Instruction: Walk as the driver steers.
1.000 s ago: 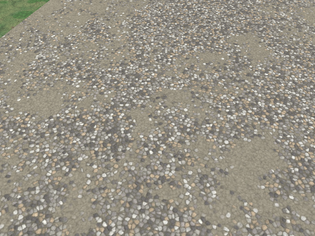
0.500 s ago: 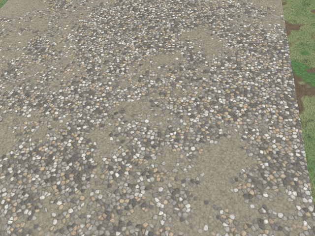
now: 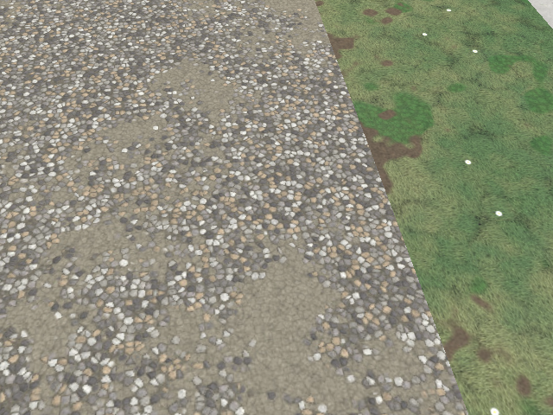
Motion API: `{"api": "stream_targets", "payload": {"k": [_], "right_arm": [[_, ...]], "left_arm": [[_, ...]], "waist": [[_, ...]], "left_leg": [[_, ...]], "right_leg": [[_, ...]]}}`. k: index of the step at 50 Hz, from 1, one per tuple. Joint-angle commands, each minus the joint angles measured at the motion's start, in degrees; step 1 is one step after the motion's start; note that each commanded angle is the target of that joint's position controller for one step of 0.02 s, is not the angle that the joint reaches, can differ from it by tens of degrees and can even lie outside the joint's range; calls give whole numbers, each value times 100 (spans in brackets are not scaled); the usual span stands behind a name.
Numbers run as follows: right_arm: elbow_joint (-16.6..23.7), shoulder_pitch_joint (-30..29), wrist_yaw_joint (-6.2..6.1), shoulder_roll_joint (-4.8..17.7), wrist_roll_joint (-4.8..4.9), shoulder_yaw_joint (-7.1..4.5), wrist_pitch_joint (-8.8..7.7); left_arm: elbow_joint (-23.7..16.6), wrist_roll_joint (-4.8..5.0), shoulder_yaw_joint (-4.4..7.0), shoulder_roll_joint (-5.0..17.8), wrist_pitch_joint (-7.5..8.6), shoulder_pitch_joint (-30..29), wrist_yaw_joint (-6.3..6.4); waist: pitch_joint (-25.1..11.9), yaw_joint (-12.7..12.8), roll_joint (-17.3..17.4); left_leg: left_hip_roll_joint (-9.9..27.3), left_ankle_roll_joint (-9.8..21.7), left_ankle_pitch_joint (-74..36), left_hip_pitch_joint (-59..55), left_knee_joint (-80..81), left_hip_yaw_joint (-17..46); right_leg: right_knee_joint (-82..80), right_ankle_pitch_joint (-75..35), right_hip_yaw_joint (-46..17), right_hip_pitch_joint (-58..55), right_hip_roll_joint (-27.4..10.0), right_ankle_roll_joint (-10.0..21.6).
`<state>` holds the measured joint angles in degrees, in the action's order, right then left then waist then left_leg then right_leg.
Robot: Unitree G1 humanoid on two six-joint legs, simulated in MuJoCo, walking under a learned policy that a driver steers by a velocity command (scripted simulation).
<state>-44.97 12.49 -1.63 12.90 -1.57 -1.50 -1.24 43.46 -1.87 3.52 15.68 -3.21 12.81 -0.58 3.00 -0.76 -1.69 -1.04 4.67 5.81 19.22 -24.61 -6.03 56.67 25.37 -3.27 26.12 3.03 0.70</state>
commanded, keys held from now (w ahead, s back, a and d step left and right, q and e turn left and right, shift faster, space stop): no key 0.06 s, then w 0.94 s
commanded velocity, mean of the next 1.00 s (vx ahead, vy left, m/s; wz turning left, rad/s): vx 0.36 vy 0.00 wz -0.06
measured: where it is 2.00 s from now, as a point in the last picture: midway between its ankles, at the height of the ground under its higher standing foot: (260, 245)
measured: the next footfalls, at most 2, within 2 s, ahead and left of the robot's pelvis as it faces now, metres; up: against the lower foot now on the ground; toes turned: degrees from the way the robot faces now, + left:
right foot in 0.14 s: +0.04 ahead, -0.10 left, +0.00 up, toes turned +0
left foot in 0.58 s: +0.25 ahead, +0.13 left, +0.00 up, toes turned +3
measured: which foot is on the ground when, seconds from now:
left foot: down 0.00-0.14, up 0.16-0.56, down 0.58-1.00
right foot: up 0.00-0.12, down 0.14-0.60, up 0.62-1.00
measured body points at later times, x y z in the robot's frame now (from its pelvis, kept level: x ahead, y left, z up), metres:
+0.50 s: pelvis +0.10 +0.01 +0.01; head +0.11 +0.01 +0.46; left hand +0.07 +0.27 -0.13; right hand +0.23 -0.25 -0.11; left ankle +0.19 +0.13 -0.71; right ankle +0.00 -0.10 -0.74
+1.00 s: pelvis +0.35 +0.06 +0.00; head +0.39 +0.06 +0.45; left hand +0.54 +0.27 -0.12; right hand +0.28 -0.18 -0.14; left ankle +0.21 +0.13 -0.74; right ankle +0.53 -0.05 -0.70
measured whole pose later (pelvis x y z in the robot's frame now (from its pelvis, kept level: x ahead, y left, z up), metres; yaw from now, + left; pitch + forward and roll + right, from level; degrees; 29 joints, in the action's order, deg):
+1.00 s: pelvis +0.35 +0.06 +0.00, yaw +0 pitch +1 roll +1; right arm -57.3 27.8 0.1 10.1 -0.6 -1.1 -5.3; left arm 48.2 -1.7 1.1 11.6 2.5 2.0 -2.5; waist 3.0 -3.1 -1.7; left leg -4.8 4.1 17.9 -7.2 -9.4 -3.5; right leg 35.7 0.4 4.6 35.5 -2.9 3.7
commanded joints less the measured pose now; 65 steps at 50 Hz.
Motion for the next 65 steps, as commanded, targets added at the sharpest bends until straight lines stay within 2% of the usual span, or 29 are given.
{"api": "stream_targets", "payload": {"k": [1,4,6,7,8,9,10,12,14,21,24,26,28,29,30,31,33,36,41,48,51,53,54,55,56,57,59,61,65], "right_arm": [[289,-131,57,733,-8,-161,-14],[161,134,108,927,32,-223,123],[92,209,125,908,122,-240,214],[158,103,147,668,102,-187,223],[457,-134,200,155,200,-51,169],[488,-463,191,692,32,-202,143],[442,-368,254,833,45,-281,124],[95,223,365,834,-28,-329,79],[-67,346,425,689,-78,-325,50],[267,-847,428,415,-36,-217,-6],[363,-1006,425,456,-10,-205,-49],[362,-808,396,507,-6,-222,-89],[55,144,302,586,-10,-293,-183],[-237,1088,215,881,-67,-404,-276],[-315,2010,156,1621,-174,-550,-329],[-446,2038,182,1664,-23,-554,-285],[-193,847,263,923,25,-360,-278],[-261,601,262,499,58,-212,-388],[-679,1290,231,484,126,-169,-476],[-1034,1703,141,572,102,-129,-480],[-1134,1587,82,655,59,-139,-449],[-1176,1465,66,765,16,-166,-389],[-1145,1471,75,728,40,-143,-373],[-947,1767,117,316,162,-43,-375],[-1029,2178,157,246,255,-86,-370],[-922,1577,128,632,133,-176,-350],[-796,959,176,454,93,-156,-385],[-876,1109,243,249,-64,-130,-226],[-716,587,327,215,-73,-141,-70]], "left_arm": [[-121,19,-57,147,-52,563,-22],[-65,36,-111,172,12,640,-19],[118,-25,-141,158,132,1065,-41],[188,-56,-134,297,189,1299,-20],[178,-62,-6,858,220,1560,41],[205,4,105,1107,240,1236,116],[179,27,5,791,309,864,175],[154,74,-18,608,500,507,144],[255,114,-31,470,649,670,109],[714,75,46,511,779,1509,110],[811,44,78,610,816,1520,108],[848,48,101,698,820,1429,94],[896,67,98,707,813,1277,83],[882,58,42,546,834,1242,66],[618,166,-108,-2,859,1313,35],[650,54,-5,320,863,1288,26],[656,46,15,378,854,807,-75],[777,-51,-20,151,710,807,-164],[503,-60,-67,8,600,-77,-206],[92,38,-197,-100,631,-1477,-194],[160,33,-131,52,672,-1214,-122],[568,27,-11,255,737,-6,-24],[845,-63,88,485,791,917,40],[912,-205,236,1067,804,1662,109],[925,-36,268,1080,719,1501,50],[846,117,217,808,689,833,16],[815,113,62,229,767,177,-7],[997,111,-20,-1,853,224,30],[1262,143,16,227,979,678,24]], "waist": [[-619,172,982],[-667,158,871],[-447,399,736],[-185,529,202],[-184,633,-1348],[710,625,-1151],[827,262,-697],[355,-85,-471],[57,-63,-385],[261,466,-511],[357,476,-543],[339,335,-530],[65,-162,-196],[-541,-541,325],[-1306,-783,1698],[-1177,-635,1787],[-169,-169,558],[-4,118,703],[131,92,555],[380,-132,569],[218,98,567],[-449,607,543],[-976,954,414],[-1793,963,-458],[-2271,692,-1178],[-1343,510,-320],[-290,207,122],[-128,-80,-9],[67,-128,-43]], "left_leg": [[1338,883,546,8,1157,1323],[1386,816,1562,148,1175,1463],[1162,410,3197,1084,1220,1360],[810,85,3483,1636,612,1007],[16,-293,2948,2459,-1135,60],[38,-288,2047,2684,-2009,369],[220,-280,1442,2391,-2358,698],[181,-316,894,2086,-2737,620],[227,-362,677,1917,-3026,488],[412,-540,388,2021,-1709,345],[375,-381,650,1447,-1131,276],[262,-218,889,742,-845,134],[-21,-73,717,-813,-288,11],[349,83,988,-2112,-123,529],[2084,585,2629,-3484,691,3037],[2495,878,2900,-3197,1516,4711],[2012,711,2508,-2004,1427,3235],[1340,470,520,-1374,1655,1828],[1165,610,-1624,-1646,1651,1081],[1190,551,-2341,-1893,1688,770],[1347,479,-3763,-2438,1073,702],[1213,337,-4707,-2492,-463,548],[1020,263,-3730,-1705,-1756,431],[472,114,-1137,-201,-3819,114],[-448,19,2443,1217,-5376,545],[28,110,1933,1738,-5465,942],[453,112,1202,1471,-4755,891],[619,-10,1057,932,-4269,865],[756,-207,519,1344,-3672,634]], "right_leg": [[-850,-35,267,-824,-22,79],[-1848,-156,526,-1473,62,216],[-2891,-333,608,-2617,154,533],[-3673,504,-80,-2899,-281,726],[-4860,2702,-2494,-2912,-1930,1223],[-5559,2968,-3320,-1786,-2448,1538],[-5530,2223,-2810,-1562,-2118,1387],[-5388,766,-1827,-1917,-1600,1051],[-5268,91,-1249,-2097,-1361,1011],[-5125,-692,-921,-2535,-1512,1193],[-4917,-934,-830,-2321,-1583,1167],[-4660,-1256,-811,-2049,-1655,1115],[-3640,-2298,-474,-1530,-1390,908],[-2224,-2642,-17,-1024,-976,739],[-61,-1061,627,482,-249,392],[836,363,227,1301,80,430],[1101,-665,-8,1406,-638,568],[668,-1291,246,916,-873,401],[131,-1925,556,1555,-888,159],[-2124,-2679,871,803,-540,280],[-2435,-2163,895,260,-300,563],[-2790,-1848,995,-1099,46,799],[-2892,-1811,618,-2473,-307,997],[-2996,-1051,-1454,-3986,-1940,1447],[-3937,-860,-3919,-4589,-2800,2108],[-4092,-543,-3139,-3858,-2465,1863],[-4510,-1288,-1765,-2307,-1983,1479],[-4707,-1918,-1028,-1615,-1601,1220],[-5044,-2342,-478,-1540,-1413,1257]]}}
